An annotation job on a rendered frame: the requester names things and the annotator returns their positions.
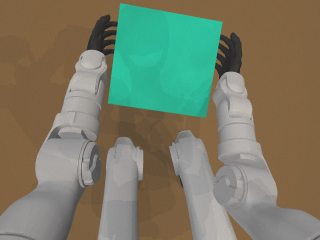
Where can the left robot thigh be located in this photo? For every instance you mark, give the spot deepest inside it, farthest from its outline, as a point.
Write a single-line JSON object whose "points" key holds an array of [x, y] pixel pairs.
{"points": [[119, 215]]}

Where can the left robot upper arm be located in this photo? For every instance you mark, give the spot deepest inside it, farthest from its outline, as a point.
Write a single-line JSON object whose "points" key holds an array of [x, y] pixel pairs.
{"points": [[65, 168]]}

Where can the right robot upper arm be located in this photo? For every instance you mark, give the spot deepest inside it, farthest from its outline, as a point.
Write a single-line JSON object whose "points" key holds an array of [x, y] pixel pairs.
{"points": [[249, 194]]}

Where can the right robot forearm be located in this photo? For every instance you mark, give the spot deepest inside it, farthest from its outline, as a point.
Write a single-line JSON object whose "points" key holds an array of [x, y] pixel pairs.
{"points": [[237, 139]]}

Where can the robot left hand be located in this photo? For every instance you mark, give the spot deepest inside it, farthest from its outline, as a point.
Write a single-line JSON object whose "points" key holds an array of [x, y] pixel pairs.
{"points": [[96, 40]]}

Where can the robot right hand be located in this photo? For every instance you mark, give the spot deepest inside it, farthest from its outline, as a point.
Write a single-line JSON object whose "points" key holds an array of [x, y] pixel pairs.
{"points": [[232, 60]]}

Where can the left robot forearm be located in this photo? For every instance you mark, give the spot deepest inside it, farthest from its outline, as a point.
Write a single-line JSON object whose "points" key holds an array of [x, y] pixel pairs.
{"points": [[79, 116]]}

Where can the right robot shin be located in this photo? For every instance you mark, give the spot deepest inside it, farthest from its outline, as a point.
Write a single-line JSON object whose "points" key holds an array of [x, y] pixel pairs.
{"points": [[198, 141]]}

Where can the carton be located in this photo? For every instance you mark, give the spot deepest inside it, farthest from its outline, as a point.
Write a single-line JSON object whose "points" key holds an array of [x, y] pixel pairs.
{"points": [[163, 61]]}

